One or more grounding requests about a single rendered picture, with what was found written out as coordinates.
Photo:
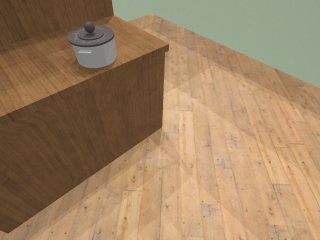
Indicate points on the lid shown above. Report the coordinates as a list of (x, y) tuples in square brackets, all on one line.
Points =
[(100, 36)]

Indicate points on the knob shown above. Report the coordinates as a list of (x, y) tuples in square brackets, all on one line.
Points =
[(89, 27)]

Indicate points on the pot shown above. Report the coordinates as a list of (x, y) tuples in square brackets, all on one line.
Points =
[(97, 56)]

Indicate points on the table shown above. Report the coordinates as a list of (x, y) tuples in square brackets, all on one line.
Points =
[(61, 122)]

